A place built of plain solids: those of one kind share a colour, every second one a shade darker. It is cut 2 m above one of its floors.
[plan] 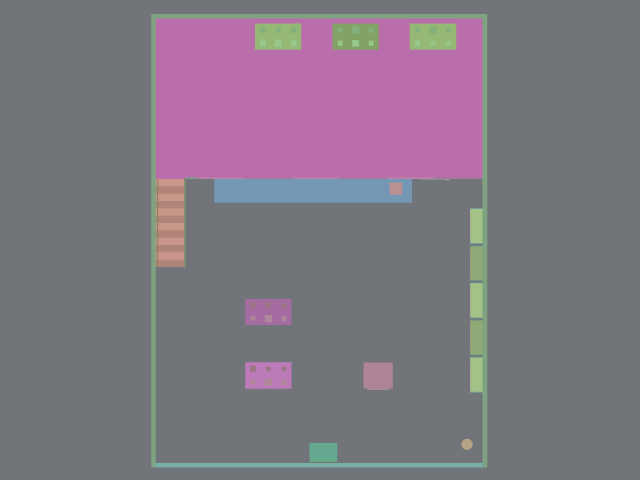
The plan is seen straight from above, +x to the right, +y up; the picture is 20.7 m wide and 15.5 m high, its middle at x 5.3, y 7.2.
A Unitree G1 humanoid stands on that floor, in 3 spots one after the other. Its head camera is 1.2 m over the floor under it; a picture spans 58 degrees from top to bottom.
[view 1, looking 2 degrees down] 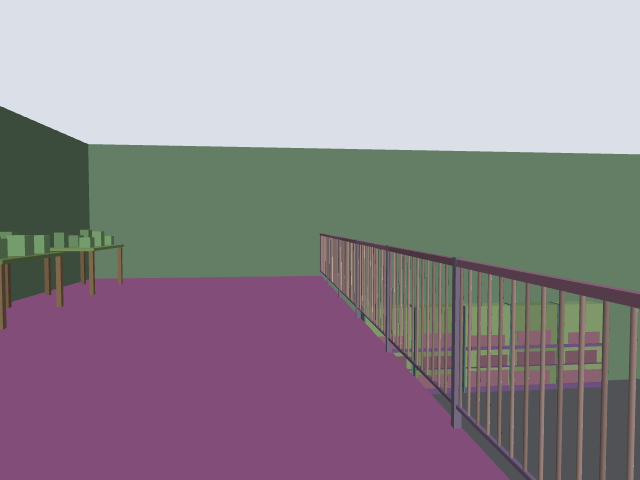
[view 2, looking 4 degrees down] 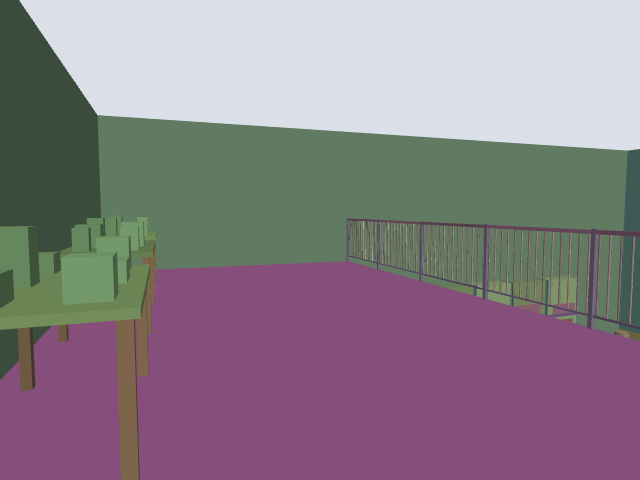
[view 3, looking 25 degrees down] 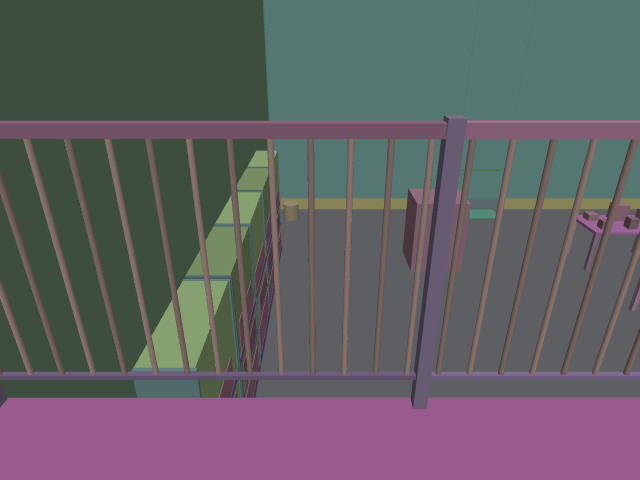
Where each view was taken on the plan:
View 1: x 0.45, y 10.27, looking -6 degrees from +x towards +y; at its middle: upper_guard_post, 10.11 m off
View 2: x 1.30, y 13.25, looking -20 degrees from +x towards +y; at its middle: wall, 9.87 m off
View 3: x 9.35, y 10.37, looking -90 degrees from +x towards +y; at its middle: ground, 9.39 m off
